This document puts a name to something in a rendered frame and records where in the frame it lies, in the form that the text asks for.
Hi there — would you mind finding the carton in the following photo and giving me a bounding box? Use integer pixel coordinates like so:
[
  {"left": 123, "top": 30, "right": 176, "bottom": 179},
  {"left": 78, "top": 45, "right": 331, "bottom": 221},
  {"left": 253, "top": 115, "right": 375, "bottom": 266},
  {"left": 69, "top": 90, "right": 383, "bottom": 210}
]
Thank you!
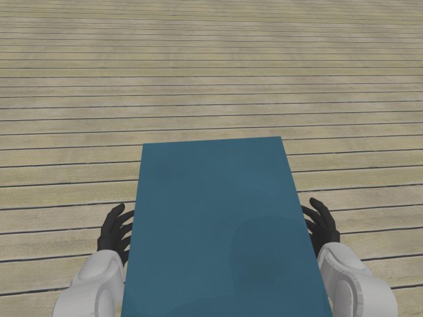
[{"left": 121, "top": 136, "right": 332, "bottom": 317}]

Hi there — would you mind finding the right robot hand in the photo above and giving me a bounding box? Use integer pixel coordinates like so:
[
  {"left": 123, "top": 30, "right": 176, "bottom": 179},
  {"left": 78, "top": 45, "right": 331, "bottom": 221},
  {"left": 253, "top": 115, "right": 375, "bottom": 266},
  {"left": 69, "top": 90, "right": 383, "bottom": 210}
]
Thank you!
[{"left": 301, "top": 197, "right": 340, "bottom": 258}]

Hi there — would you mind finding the robot left forearm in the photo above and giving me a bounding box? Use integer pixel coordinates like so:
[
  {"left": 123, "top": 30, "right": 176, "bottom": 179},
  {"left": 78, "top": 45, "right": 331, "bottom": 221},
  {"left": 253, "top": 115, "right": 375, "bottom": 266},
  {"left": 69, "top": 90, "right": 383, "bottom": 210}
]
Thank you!
[{"left": 52, "top": 250, "right": 125, "bottom": 317}]

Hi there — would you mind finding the robot right forearm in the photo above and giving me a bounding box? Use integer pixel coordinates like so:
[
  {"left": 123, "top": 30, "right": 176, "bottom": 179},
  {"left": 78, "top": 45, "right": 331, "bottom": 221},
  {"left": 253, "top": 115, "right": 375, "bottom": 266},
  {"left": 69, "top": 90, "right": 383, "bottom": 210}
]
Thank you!
[{"left": 317, "top": 242, "right": 399, "bottom": 317}]

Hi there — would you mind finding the left robot hand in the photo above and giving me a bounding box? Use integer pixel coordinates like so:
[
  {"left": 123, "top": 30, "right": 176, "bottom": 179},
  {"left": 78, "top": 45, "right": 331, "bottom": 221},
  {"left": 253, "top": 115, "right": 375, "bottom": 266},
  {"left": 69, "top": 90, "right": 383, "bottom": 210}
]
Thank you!
[{"left": 97, "top": 203, "right": 134, "bottom": 266}]

